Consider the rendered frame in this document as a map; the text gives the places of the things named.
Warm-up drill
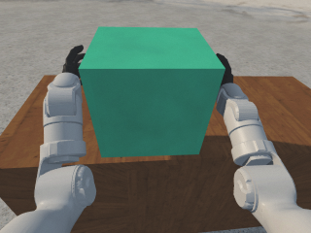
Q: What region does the right robot upper arm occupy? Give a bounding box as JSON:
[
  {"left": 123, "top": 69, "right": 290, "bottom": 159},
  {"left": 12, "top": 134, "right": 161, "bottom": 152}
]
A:
[{"left": 233, "top": 164, "right": 311, "bottom": 233}]

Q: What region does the robot left forearm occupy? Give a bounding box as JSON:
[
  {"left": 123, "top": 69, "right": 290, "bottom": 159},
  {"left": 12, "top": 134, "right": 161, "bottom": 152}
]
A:
[{"left": 34, "top": 72, "right": 86, "bottom": 207}]

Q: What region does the pedestal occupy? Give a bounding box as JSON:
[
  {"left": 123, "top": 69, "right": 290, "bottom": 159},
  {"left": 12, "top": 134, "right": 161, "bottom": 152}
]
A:
[{"left": 0, "top": 75, "right": 311, "bottom": 233}]

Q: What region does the robot right forearm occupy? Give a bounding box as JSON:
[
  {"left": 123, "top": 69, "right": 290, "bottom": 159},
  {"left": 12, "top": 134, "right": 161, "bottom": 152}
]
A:
[{"left": 216, "top": 83, "right": 297, "bottom": 202}]

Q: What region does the carton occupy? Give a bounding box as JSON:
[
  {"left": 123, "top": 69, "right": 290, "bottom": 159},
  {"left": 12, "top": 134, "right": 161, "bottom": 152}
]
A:
[{"left": 78, "top": 26, "right": 225, "bottom": 158}]

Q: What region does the left robot upper arm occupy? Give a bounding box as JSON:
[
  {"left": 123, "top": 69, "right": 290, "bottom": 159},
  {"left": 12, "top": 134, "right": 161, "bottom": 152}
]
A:
[{"left": 0, "top": 164, "right": 96, "bottom": 233}]

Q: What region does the right robot hand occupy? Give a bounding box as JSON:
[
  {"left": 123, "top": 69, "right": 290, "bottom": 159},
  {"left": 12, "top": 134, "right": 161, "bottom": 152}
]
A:
[{"left": 216, "top": 53, "right": 234, "bottom": 87}]

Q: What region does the left robot hand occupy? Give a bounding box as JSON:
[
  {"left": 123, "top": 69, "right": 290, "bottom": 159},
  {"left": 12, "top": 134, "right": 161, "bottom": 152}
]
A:
[{"left": 62, "top": 45, "right": 86, "bottom": 85}]

